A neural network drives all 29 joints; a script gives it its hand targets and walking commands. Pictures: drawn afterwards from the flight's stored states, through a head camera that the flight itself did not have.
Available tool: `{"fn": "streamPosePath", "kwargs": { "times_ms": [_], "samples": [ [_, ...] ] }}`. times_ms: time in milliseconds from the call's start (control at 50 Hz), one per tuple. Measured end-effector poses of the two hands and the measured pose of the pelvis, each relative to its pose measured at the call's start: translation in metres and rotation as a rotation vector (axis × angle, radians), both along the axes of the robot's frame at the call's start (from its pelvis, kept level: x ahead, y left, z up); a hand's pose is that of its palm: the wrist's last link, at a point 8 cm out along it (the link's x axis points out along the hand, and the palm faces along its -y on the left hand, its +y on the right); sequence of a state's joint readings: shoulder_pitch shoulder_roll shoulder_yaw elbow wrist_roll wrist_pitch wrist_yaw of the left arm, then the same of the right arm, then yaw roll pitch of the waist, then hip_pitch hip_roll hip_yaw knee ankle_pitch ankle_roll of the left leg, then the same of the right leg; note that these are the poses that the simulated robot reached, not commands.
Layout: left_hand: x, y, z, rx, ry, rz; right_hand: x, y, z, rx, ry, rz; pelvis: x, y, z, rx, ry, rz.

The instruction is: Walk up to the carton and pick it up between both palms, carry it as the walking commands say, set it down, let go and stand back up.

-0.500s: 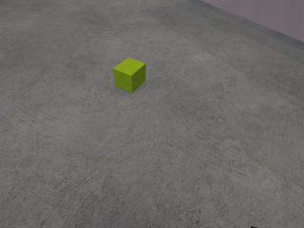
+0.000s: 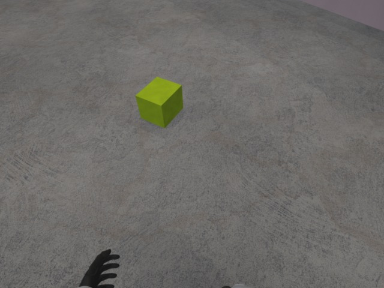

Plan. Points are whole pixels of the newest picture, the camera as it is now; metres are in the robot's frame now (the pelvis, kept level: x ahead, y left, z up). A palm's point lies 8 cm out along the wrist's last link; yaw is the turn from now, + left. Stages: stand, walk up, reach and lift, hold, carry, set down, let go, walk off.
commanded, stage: walk up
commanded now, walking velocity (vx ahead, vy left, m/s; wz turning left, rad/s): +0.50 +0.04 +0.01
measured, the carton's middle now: (160, 102) +1.44 +0.13 -0.64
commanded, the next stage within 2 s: none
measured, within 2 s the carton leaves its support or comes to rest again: neither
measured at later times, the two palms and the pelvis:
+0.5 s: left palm out of the picture +0.13 +0.25 -0.10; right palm (254, 173) +0.42 -0.19 -0.09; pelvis +0.24 +0.02 +0.02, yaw +0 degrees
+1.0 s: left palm (113, 130) +0.65 +0.23 -0.10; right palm (267, 184) +0.39 -0.22 -0.10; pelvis +0.49 +0.01 +0.02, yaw -1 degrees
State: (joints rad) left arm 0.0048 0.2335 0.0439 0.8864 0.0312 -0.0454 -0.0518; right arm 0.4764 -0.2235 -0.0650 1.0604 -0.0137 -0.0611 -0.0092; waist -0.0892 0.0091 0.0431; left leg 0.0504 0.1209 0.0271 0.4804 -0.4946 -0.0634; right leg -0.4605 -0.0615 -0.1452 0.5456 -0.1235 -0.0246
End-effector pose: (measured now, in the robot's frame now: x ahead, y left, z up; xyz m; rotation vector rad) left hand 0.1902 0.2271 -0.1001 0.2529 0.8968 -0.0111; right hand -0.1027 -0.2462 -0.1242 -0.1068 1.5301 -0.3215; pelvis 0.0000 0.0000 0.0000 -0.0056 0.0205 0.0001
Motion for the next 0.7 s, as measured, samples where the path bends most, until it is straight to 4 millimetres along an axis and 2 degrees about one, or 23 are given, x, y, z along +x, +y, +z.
{"fn": "streamPosePath", "kwargs": {
  "times_ms": [40,100,160,220,280,320,380,480,540,560,600,640,700],
  "samples": [
    [-0.002,0.000,-0.006,0.033,0.037,0.038,0.044,-0.017,-0.010,0.004,-0.035,0.037,0.018,-0.010,-0.003,0.003,0.001,0.002],
    [-0.034,0.007,-0.005,0.072,0.167,0.118,0.125,-0.033,-0.009,0.013,-0.136,0.114,0.046,-0.019,0.007,0.006,-0.011,0.009],
    [-0.069,0.012,0.004,0.096,0.280,0.212,0.205,-0.038,-0.002,0.037,-0.224,0.192,0.074,-0.024,0.019,0.014,-0.014,0.009],
    [-0.099,0.012,0.014,0.109,0.382,0.287,0.273,-0.033,0.006,0.065,-0.293,0.249,0.102,-0.025,0.027,0.028,-0.020,0.002],
    [-0.117,0.009,0.020,0.107,0.468,0.339,0.331,-0.022,0.013,0.094,-0.351,0.284,0.130,-0.022,0.031,0.036,-0.025,-0.007],
    [-0.120,0.007,0.023,0.100,0.510,0.364,0.367,-0.011,0.017,0.111,-0.389,0.301,0.148,-0.018,0.033,0.039,-0.027,-0.010],
    [-0.113,0.006,0.024,0.084,0.554,0.389,0.420,0.009,0.023,0.134,-0.445,0.325,0.176,-0.008,0.033,0.038,-0.024,-0.013],
    [-0.074,0.019,0.010,0.041,0.603,0.395,0.510,0.050,0.032,0.141,-0.544,0.373,0.230,0.014,0.025,0.021,-0.011,0.001],
    [-0.036,0.040,-0.011,0.024,0.615,0.387,0.556,0.066,0.028,0.093,-0.586,0.390,0.269,0.033,0.010,0.005,0.000,-0.008],
    [-0.019,0.048,-0.017,0.022,0.611,0.376,0.564,0.067,0.025,0.069,-0.586,0.383,0.279,0.039,0.006,0.010,0.003,-0.008],
    [0.027,0.064,-0.023,0.024,0.564,0.352,0.560,0.064,0.024,0.031,-0.541,0.354,0.296,0.047,0.008,0.007,0.004,-0.015],
    [0.080,0.076,-0.024,0.023,0.493,0.310,0.539,0.055,0.027,-0.003,-0.460,0.309,0.314,0.051,0.015,-0.003,0.001,-0.020],
    [0.160,0.083,-0.020,0.011,0.399,0.230,0.502,0.042,0.035,-0.042,-0.333,0.223,0.342,0.054,0.025,-0.014,-0.006,-0.009]
  ]
}}
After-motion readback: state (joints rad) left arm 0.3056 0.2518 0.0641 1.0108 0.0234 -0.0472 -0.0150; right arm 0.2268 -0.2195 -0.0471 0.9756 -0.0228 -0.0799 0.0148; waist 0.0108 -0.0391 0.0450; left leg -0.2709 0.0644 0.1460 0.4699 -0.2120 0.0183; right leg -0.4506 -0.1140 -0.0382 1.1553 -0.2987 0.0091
